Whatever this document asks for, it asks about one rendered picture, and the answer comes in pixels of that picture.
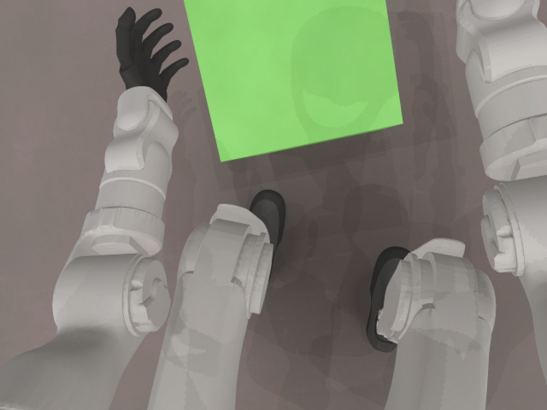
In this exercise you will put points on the right robot upper arm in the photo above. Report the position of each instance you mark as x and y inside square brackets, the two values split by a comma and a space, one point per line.
[514, 231]

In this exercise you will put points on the robot right foot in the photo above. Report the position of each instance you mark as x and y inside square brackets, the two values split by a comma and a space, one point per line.
[384, 268]

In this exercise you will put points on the left robot hand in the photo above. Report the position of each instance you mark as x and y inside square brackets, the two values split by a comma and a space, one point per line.
[137, 69]

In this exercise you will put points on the left robot upper arm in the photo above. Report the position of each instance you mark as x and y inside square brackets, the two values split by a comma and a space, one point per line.
[104, 307]

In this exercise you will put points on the robot right forearm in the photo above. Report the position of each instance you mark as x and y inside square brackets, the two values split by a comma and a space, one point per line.
[504, 47]

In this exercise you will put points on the robot left forearm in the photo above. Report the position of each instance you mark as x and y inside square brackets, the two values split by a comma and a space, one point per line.
[138, 166]

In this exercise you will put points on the robot left shin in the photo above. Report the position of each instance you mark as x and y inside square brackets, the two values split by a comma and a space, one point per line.
[194, 242]

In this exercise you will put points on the carton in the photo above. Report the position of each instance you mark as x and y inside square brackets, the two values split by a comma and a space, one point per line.
[282, 74]

